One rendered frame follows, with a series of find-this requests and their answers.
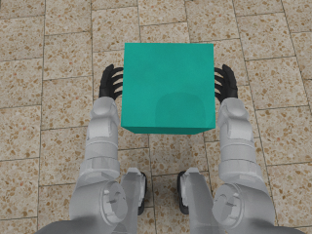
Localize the robot left upper arm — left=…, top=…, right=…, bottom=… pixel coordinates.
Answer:
left=33, top=179, right=128, bottom=234

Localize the robot foot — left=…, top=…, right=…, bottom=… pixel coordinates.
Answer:
left=137, top=172, right=147, bottom=215
left=176, top=171, right=189, bottom=215

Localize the robot right upper arm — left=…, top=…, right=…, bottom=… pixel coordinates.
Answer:
left=212, top=182, right=306, bottom=234

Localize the robot left foot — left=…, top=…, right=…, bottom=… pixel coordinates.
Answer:
left=137, top=172, right=147, bottom=215

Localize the carton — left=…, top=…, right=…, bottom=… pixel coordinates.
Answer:
left=121, top=42, right=216, bottom=135

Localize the robot right forearm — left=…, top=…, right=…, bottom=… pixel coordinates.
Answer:
left=216, top=97, right=276, bottom=216

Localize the robot right hand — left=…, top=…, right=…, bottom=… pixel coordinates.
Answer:
left=214, top=64, right=238, bottom=104

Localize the robot left hand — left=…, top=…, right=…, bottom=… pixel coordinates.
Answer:
left=98, top=63, right=124, bottom=100

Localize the robot right foot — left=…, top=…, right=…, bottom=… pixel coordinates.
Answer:
left=176, top=171, right=189, bottom=215

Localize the robot left forearm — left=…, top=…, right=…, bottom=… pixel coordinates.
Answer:
left=68, top=97, right=120, bottom=211

